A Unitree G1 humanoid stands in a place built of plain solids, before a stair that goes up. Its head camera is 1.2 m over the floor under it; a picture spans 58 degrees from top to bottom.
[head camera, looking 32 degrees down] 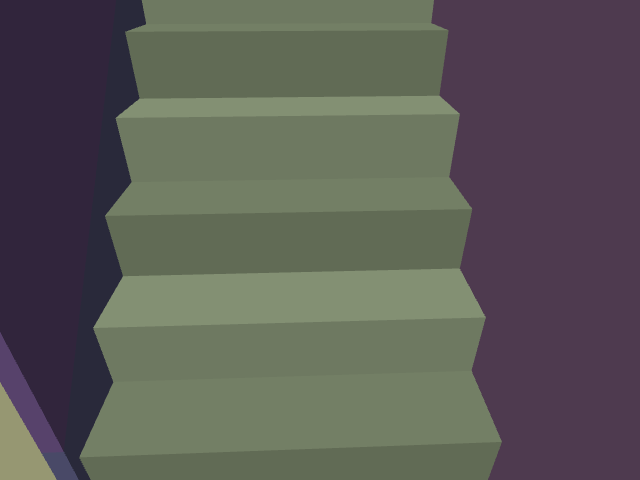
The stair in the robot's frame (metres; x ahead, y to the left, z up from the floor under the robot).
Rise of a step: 0.21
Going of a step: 0.22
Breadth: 1.03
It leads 2 degrees to the left of straight ahead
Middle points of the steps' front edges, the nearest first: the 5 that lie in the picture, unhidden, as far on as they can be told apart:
0.62 0.06 0.21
0.85 0.07 0.42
1.07 0.08 0.62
1.29 0.09 0.83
1.52 0.10 1.04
